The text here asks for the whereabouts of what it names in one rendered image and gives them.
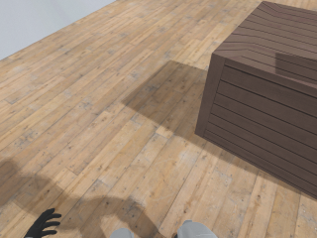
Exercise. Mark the robot right shin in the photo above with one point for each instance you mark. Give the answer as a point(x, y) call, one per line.
point(186, 221)

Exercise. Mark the pedestal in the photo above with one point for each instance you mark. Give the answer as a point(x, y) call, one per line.
point(259, 101)

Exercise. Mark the robot right thigh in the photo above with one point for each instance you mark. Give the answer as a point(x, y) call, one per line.
point(194, 230)

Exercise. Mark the left robot hand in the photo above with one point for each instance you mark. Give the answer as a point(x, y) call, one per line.
point(36, 230)

